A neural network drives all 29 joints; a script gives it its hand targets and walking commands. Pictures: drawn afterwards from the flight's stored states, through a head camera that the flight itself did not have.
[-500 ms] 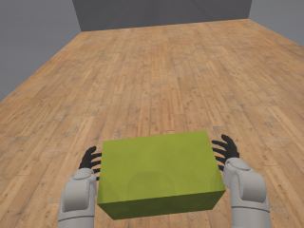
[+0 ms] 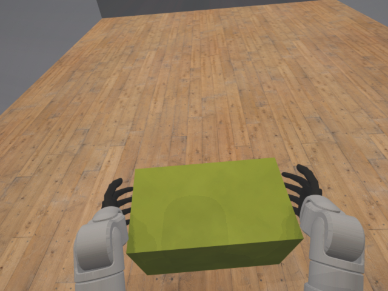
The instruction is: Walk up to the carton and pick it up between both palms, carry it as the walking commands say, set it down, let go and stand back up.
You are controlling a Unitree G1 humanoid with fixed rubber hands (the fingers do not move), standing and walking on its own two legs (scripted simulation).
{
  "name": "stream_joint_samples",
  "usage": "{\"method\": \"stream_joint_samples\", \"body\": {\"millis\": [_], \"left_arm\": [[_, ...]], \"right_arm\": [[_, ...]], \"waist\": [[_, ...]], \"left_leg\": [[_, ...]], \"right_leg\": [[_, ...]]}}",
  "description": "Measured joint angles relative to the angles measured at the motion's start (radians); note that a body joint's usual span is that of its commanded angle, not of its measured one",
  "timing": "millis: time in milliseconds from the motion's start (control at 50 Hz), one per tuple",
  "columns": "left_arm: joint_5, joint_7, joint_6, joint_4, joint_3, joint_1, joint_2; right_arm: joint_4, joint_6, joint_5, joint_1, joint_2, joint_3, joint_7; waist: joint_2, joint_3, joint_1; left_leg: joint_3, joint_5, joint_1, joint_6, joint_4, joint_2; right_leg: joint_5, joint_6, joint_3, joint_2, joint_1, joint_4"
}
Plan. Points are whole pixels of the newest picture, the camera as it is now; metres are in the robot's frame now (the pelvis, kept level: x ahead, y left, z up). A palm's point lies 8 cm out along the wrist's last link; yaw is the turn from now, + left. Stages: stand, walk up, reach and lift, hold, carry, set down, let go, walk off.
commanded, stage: carry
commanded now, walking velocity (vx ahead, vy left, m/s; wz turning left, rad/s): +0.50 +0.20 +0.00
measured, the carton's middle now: (209, 218) +0.29 +0.00 +0.02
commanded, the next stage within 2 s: none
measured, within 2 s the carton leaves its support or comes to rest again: neither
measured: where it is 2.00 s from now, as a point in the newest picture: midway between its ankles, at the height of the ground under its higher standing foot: (165, 165)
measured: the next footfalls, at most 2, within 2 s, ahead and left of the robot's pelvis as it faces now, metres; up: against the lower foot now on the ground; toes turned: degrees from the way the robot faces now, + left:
left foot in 0.04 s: +0.19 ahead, +0.17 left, +0.00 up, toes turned +8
right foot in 0.34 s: +0.27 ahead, -0.01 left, +0.00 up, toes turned -13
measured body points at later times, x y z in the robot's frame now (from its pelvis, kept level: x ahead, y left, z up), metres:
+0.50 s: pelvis +0.31 +0.09 +0.00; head +0.30 +0.06 +0.45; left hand +0.60 +0.25 +0.07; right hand +0.57 -0.12 +0.06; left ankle +0.23 +0.20 -0.66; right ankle +0.23 +0.00 -0.74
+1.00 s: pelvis +0.64 +0.21 -0.01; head +0.65 +0.18 +0.44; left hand +0.93 +0.36 +0.06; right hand +0.89 -0.01 +0.05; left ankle +0.63 +0.27 -0.73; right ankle +0.62 +0.13 -0.74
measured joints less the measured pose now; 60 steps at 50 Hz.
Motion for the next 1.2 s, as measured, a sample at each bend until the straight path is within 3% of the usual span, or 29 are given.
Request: {"method": "stream_joint_samples", "body": {"millis": [60, 100, 140, 200, 260, 340, 360, 380, 440, 480, 520, 580, 660, 700, 720, 740, 780, 820, 860, 920, 980, 1040, 1080, 1120, 1140, 1160, 1200], "left_arm": [[0.013, -0.025, -0.007, -0.032, 0.024, -0.001, -0.008], [0.019, -0.048, -0.009, -0.028, 0.035, 0.005, 0.016], [0.005, -0.052, -0.003, -0.003, 0.036, 0.009, 0.050], [-0.017, -0.054, 0.013, 0.034, 0.029, -0.009, 0.085], [-0.034, -0.045, 0.004, 0.053, 0.026, -0.034, 0.076], [-0.022, -0.046, -0.030, 0.035, 0.026, -0.043, 0.034], [-0.010, -0.050, -0.044, 0.035, 0.025, -0.039, 0.013], [0.001, -0.048, -0.057, 0.040, 0.022, -0.031, -0.009], [0.038, -0.060, -0.062, 0.047, 0.000, 0.002, -0.030], [0.047, -0.073, -0.063, 0.035, 0.004, 0.020, -0.024], [0.043, -0.071, -0.063, 0.007, 0.013, 0.033, -0.022], [0.021, -0.048, -0.060, -0.052, 0.017, 0.044, -0.021], [-0.001, -0.039, -0.063, -0.095, 0.029, 0.042, -0.021], [-0.002, -0.045, -0.067, -0.092, 0.036, 0.045, -0.019], [-0.004, -0.046, -0.067, -0.078, 0.038, 0.038, -0.006], [-0.009, -0.046, -0.063, -0.059, 0.038, 0.025, 0.010], [-0.019, -0.046, -0.047, -0.024, 0.031, -0.006, 0.040], [-0.020, -0.057, -0.038, -0.005, 0.030, -0.011, 0.054], [-0.024, -0.059, -0.042, -0.001, 0.034, 0.000, 0.049], [-0.034, -0.041, -0.054, -0.020, 0.033, 0.014, 0.023], [-0.016, -0.045, -0.075, -0.037, 0.035, 0.025, -0.015], [0.018, -0.060, -0.077, -0.017, 0.006, 0.042, -0.024], [0.040, -0.085, -0.073, -0.007, 0.015, 0.034, -0.022], [0.048, -0.093, -0.069, -0.015, 0.027, 0.018, -0.021], [0.049, -0.091, -0.066, -0.024, 0.025, 0.012, -0.017], [0.050, -0.087, -0.058, -0.033, 0.021, 0.010, -0.008], [0.047, -0.079, -0.045, -0.037, 0.014, 0.023, 0.009]], "right_arm": [[-0.029, -0.011, -0.027, -0.003, 0.026, 0.002, 0.015], [-0.009, -0.024, -0.039, -0.006, 0.034, 0.034, 0.005], [0.024, -0.021, -0.047, -0.013, 0.033, 0.064, -0.011], [0.028, -0.017, -0.046, 0.008, 0.029, 0.094, -0.036], [-0.017, -0.012, -0.035, 0.032, 0.025, 0.084, -0.049], [-0.075, -0.018, -0.030, 0.037, 0.024, 0.046, -0.033], [-0.086, -0.020, -0.027, 0.042, 0.022, 0.034, -0.027], [-0.092, -0.024, -0.024, 0.057, 0.019, 0.017, -0.017], [-0.092, -0.026, 0.003, 0.101, 0.017, 0.000, -0.021], [-0.086, -0.020, 0.020, 0.095, 0.017, 0.013, -0.040], [-0.080, -0.023, 0.018, 0.078, 0.019, 0.023, -0.036], [-0.084, -0.038, -0.003, 0.054, 0.021, 0.030, -0.003], [-0.111, -0.047, -0.029, 0.041, 0.023, 0.045, 0.021], [-0.107, -0.040, -0.041, 0.029, 0.025, 0.053, 0.022], [-0.088, -0.047, -0.046, 0.024, 0.026, 0.060, 0.019], [-0.070, -0.052, -0.051, 0.018, 0.027, 0.065, 0.014], [-0.054, -0.055, -0.053, 0.020, 0.027, 0.073, -0.002], [-0.058, -0.046, -0.040, 0.034, 0.025, 0.088, -0.028], [-0.070, -0.035, -0.028, 0.048, 0.023, 0.093, -0.043], [-0.093, -0.037, -0.027, 0.059, 0.022, 0.076, -0.027], [-0.115, -0.046, -0.023, 0.069, 0.020, 0.055, -0.009], [-0.120, -0.047, -0.015, 0.112, 0.016, 0.044, -0.007], [-0.121, -0.033, 0.002, 0.107, 0.016, 0.050, -0.033], [-0.116, -0.029, 0.004, 0.080, 0.018, 0.048, -0.036], [-0.109, -0.034, 0.000, 0.067, 0.020, 0.045, -0.028], [-0.097, -0.041, -0.004, 0.060, 0.021, 0.046, -0.021], [-0.062, -0.044, -0.014, 0.048, 0.023, 0.053, -0.012]], "waist": [[-0.012, 0.000, 0.011], [-0.052, 0.002, 0.013], [-0.035, 0.014, 0.005], [-0.024, 0.046, 0.007], [-0.041, 0.062, -0.007], [-0.041, 0.065, -0.036], [-0.018, 0.058, -0.049], [0.009, 0.042, -0.064], [0.022, -0.008, -0.075], [0.014, -0.014, -0.060], [0.012, -0.005, -0.038], [0.017, 0.020, 0.002], [0.015, 0.062, 0.034], [0.029, 0.075, 0.034], [0.016, 0.084, 0.020], [0.008, 0.099, 0.009], [-0.002, 0.138, 0.001], [-0.019, 0.168, 0.010], [-0.038, 0.173, 0.011], [-0.043, 0.152, -0.004], [-0.004, 0.113, -0.028], [0.033, 0.028, -0.053], [0.020, 0.001, -0.046], [0.005, 0.002, -0.040], [-0.005, 0.007, -0.038], [-0.027, 0.010, -0.033], [-0.043, 0.005, -0.020]], "left_leg": [[0.051, 0.123, 0.042, 0.001, -0.084, -0.019], [0.098, 0.069, 0.055, 0.001, -0.009, -0.053], [0.109, -0.027, 0.066, 0.006, 0.044, -0.044], [0.123, -0.060, 0.130, 0.016, 0.017, -0.037], [0.139, -0.096, 0.194, 0.012, -0.027, -0.060], [0.147, -0.169, 0.282, 0.013, -0.038, -0.089], [0.133, -0.206, 0.291, 0.012, -0.007, -0.081], [0.110, -0.233, 0.281, 0.013, 0.049, -0.066], [0.025, -0.258, 0.171, 0.007, 0.329, -0.082], [-0.001, -0.259, 0.084, -0.015, 0.477, -0.091], [-0.013, -0.228, 0.001, -0.030, 0.516, -0.079], [-0.012, -0.136, -0.087, -0.035, 0.376, -0.047], [0.047, 0.099, -0.071, -0.012, -0.022, -0.044], [0.077, 0.213, -0.019, 0.019, -0.116, -0.054], [0.088, 0.219, -0.029, 0.035, -0.054, -0.069], [0.087, 0.128, -0.037, 0.047, 0.011, -0.081], [0.086, 0.043, -0.029, 0.059, 0.069, -0.093], [0.109, 0.017, 0.020, 0.060, 0.058, -0.097], [0.133, -0.012, 0.072, 0.067, 0.034, -0.113], [0.149, -0.064, 0.135, 0.077, 0.012, -0.136], [0.143, -0.144, 0.190, 0.080, 0.038, -0.134], [0.092, -0.193, 0.179, 0.023, 0.125, -0.115], [0.054, -0.216, 0.159, -0.014, 0.153, -0.109], [0.034, -0.161, 0.140, -0.050, 0.105, -0.090], [0.036, -0.127, 0.140, -0.047, 0.059, -0.079], [0.053, -0.104, 0.157, -0.027, 0.027, -0.080], [0.078, -0.138, 0.205, 0.013, -0.004, -0.098]], "right_leg": [[-0.079, 0.051, 0.019, -0.058, 0.059, 0.035], [-0.107, 0.032, 0.056, -0.120, 0.031, 0.165], [-0.148, 0.005, 0.111, -0.078, -0.065, 0.407], [-0.214, -0.043, 0.111, 0.005, -0.209, 0.622], [-0.174, -0.078, 0.064, 0.040, -0.307, 0.548], [0.019, -0.105, -0.003, 0.073, -0.311, 0.197], [0.104, -0.128, -0.016, 0.082, -0.290, 0.178], [0.094, -0.138, -0.038, 0.088, -0.270, 0.188], [-0.009, -0.118, -0.063, 0.070, -0.206, 0.172], [-0.024, -0.086, -0.046, 0.055, -0.154, 0.132], [-0.030, -0.071, -0.033, 0.039, -0.093, 0.076], [-0.032, -0.026, -0.017, 0.012, 0.014, -0.022], [-0.072, 0.038, -0.011, -0.043, 0.156, -0.088], [-0.131, 0.048, -0.001, -0.074, 0.166, 0.045], [-0.117, 0.034, 0.021, -0.100, 0.128, 0.186], [-0.128, 0.016, 0.072, -0.096, 0.065, 0.355], [-0.148, -0.023, 0.150, -0.035, -0.076, 0.646], [-0.131, -0.061, 0.163, 0.006, -0.192, 0.757], [-0.124, -0.083, 0.143, 0.023, -0.264, 0.689], [-0.145, -0.105, 0.082, 0.047, -0.309, 0.454], [0.029, -0.140, 0.030, 0.082, -0.263, 0.244], [-0.010, -0.115, -0.006, 0.092, -0.181, 0.177], [-0.030, -0.094, 0.001, 0.087, -0.134, 0.128], [-0.042, -0.072, 0.007, 0.079, -0.089, 0.091], [-0.053, -0.062, 0.008, 0.072, -0.067, 0.082], [0.021, -0.055, 0.012, 0.052, -0.050, 0.083], [-0.004, -0.032, 0.026, 0.025, -0.055, 0.154]]}}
